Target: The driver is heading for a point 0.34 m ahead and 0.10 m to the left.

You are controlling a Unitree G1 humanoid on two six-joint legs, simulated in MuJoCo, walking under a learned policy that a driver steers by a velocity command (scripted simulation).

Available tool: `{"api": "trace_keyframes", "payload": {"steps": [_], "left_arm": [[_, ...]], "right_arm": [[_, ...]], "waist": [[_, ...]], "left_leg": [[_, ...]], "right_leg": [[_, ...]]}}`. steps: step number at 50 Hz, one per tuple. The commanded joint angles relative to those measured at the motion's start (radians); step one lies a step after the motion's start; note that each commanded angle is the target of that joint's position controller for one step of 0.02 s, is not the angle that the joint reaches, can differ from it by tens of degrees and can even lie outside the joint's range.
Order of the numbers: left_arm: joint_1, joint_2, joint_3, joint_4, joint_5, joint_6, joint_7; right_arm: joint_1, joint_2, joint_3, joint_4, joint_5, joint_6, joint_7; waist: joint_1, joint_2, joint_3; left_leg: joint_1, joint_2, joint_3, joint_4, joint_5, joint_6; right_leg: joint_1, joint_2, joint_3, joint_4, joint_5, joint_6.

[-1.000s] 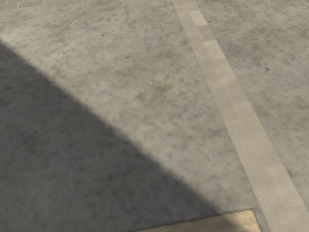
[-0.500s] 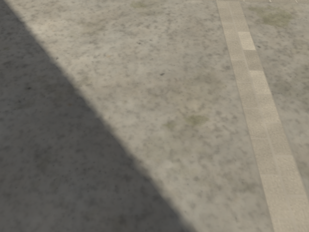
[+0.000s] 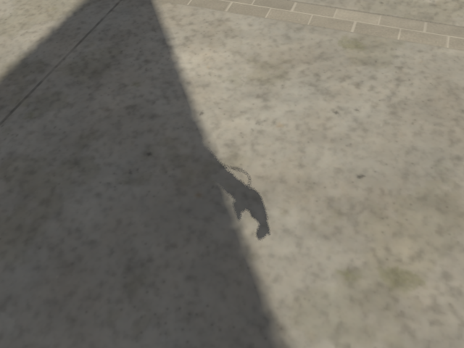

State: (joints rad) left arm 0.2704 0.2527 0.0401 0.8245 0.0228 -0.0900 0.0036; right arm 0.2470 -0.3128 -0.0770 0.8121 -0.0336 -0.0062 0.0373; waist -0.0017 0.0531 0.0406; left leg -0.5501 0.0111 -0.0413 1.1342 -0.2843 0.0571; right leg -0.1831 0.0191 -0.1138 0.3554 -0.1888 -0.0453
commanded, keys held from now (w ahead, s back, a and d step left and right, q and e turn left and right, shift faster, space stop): w+q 0.24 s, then no key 0.76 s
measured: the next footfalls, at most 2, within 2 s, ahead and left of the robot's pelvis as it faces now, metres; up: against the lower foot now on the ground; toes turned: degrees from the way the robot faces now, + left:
left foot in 0.30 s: +0.29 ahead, +0.13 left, +0.00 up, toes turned +15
right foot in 0.80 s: +0.37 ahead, -0.03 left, +0.00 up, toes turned +13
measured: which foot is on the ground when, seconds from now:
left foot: up 0.00-0.28, down 0.30-1.00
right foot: down 0.00-0.32, up 0.34-0.78, down 0.80-1.00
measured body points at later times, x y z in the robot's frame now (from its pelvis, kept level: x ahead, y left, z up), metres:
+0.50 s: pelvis +0.22 +0.07 +0.00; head +0.26 +0.10 +0.44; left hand +0.23 +0.34 -0.15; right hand +0.40 -0.14 -0.12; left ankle +0.25 +0.12 -0.74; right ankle +0.23 -0.09 -0.66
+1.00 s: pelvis +0.30 +0.06 +0.00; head +0.30 +0.06 +0.45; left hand +0.29 +0.31 -0.15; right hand +0.40 -0.16 -0.15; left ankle +0.25 +0.12 -0.74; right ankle +0.33 -0.04 -0.74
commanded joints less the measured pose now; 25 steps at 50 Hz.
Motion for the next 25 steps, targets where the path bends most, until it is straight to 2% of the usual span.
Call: {"api": "trace_keyframes", "payload": {"steps": [1,6,9,11,13,14,15,16,17,18,19,20,21,22,23,25], "left_arm": [[0.036,0.094,0.022,-0.033,-0.006,-0.024,-0.003],[0.079,0.109,0.028,-0.005,-0.003,-0.02,-0.004],[0.125,0.136,0.035,0.015,-0.003,-0.011,0.004],[0.154,0.151,0.038,0.03,-0.001,0.002,0.01],[0.169,0.174,0.041,0.044,0.0,0.019,0.017],[0.173,0.182,0.041,0.049,-0.003,0.028,0.02],[0.164,0.18,0.037,0.042,-0.012,0.033,0.021],[0.186,0.117,0.019,-0.001,-0.012,0.029,0.015],[0.237,0.062,0.007,-0.055,-0.037,0.035,0.008],[0.138,0.14,0.026,-0.044,-0.016,0.044,0.014],[0.087,0.091,0.011,-0.056,-0.034,0.04,0.011],[0.09,0.078,0.005,-0.039,-0.028,0.041,0.012],[0.09,0.085,0.009,-0.033,-0.008,0.056,0.01],[0.138,0.083,0.01,-0.011,0.005,0.076,0.007],[0.156,0.079,0.012,-0.001,0.01,0.09,0.003],[0.174,0.057,0.012,0.009,0.002,0.102,-0.002]], "right_arm": [[-0.016,-0.009,0.005,-0.078,-0.005,0.005,0.02],[-0.191,0.019,0.03,-0.144,0.002,-0.004,0.039],[-0.274,0.015,0.036,-0.18,-0.003,-0.006,0.047],[-0.296,0.005,0.034,-0.196,-0.009,-0.005,0.045],[-0.244,-0.004,0.027,-0.186,-0.019,-0.008,0.035],[-0.138,-0.016,0.019,-0.155,-0.026,-0.018,0.027],[0.027,-0.039,0.005,-0.099,-0.04,-0.032,0.013],[0.141,-0.124,-0.017,-0.076,-0.045,-0.04,-0.006],[0.104,-0.217,-0.038,-0.112,-0.002,-0.03,-0.019],[0.14,-0.17,-0.034,-0.105,0.028,-0.019,-0.035],[0.07,-0.117,-0.016,-0.092,0.031,-0.024,-0.044],[0.023,-0.055,0.003,-0.081,0.033,-0.028,-0.044],[-0.016,-0.033,0.013,-0.079,0.037,-0.031,-0.048],[-0.052,-0.016,0.022,-0.08,0.034,-0.032,-0.048],[-0.049,-0.019,0.025,-0.076,0.03,-0.039,-0.044],[-0.042,-0.038,0.022,-0.058,0.022,-0.05,-0.04]], "waist": [[-0.007,-0.146,-0.02],[0.025,-0.139,0.02],[0.047,-0.137,0.04],[0.05,-0.138,0.04],[0.022,-0.153,0.004],[-0.02,-0.149,-0.054],[-0.094,-0.11,-0.147],[-0.112,0.025,-0.28],[-0.062,0.213,-0.435],[-0.105,-0.008,-0.404],[-0.072,0.018,-0.278],[-0.028,-0.03,-0.167],[0.006,-0.028,-0.111],[0.038,-0.018,-0.103],[0.048,-0.017,-0.112],[0.066,-0.011,-0.131]], "left_leg": [[-0.143,0.054,-0.016,-0.013,0.089,-0.013],[-0.105,0.055,0.057,-0.3,0.261,-0.013],[-0.068,0.046,0.112,-0.426,0.228,0.015],[-0.041,0.022,0.143,-0.481,0.151,0.043],[0.071,-0.046,0.177,-0.527,0.048,0.08],[0.19,-0.09,0.173,-0.576,0.055,0.101],[0.414,-0.099,0.142,-0.67,0.17,0.127],[0.702,0.144,-0.118,-0.634,0.368,0.172],[0.915,0.453,-0.59,-0.692,0.777,0.353],[0.845,0.393,-0.426,-0.682,1.008,0.332],[0.735,0.353,-0.289,-0.696,1.082,0.312],[0.597,0.291,-0.205,-0.742,1.005,0.249],[0.502,0.24,-0.157,-0.776,0.928,0.206],[0.431,0.212,-0.111,-0.805,0.913,0.186],[0.396,0.199,-0.087,-0.815,0.954,0.178],[0.374,0.179,-0.043,-0.832,0.982,0.176]], "right_leg": [[0.089,-0.279,0.165,-0.194,0.274,-0.114],[0.096,-0.246,0.013,-0.204,0.319,-0.09],[0.158,-0.275,-0.027,-0.188,0.355,-0.078],[0.221,-0.292,-0.057,-0.133,0.468,-0.068],[0.256,-0.294,-0.094,0.029,0.806,-0.056],[0.248,-0.283,-0.104,0.189,0.904,-0.048],[0.149,-0.253,-0.128,0.413,0.79,-0.019],[-0.099,-0.204,-0.128,0.712,0.231,0.014],[-0.4,-0.023,-0.049,1.059,-0.444,0.065],[-0.423,-0.067,0.096,1.064,-0.332,0.064],[-0.44,-0.091,0.112,1.026,-0.278,0.059],[-0.409,-0.121,0.115,0.917,-0.249,0.057],[-0.365,-0.134,0.121,0.848,-0.227,0.057],[-0.294,-0.127,0.115,0.812,-0.205,0.06],[-0.249,-0.109,0.106,0.791,-0.179,0.062],[-0.224,-0.092,0.099,0.738,-0.131,0.067]]}}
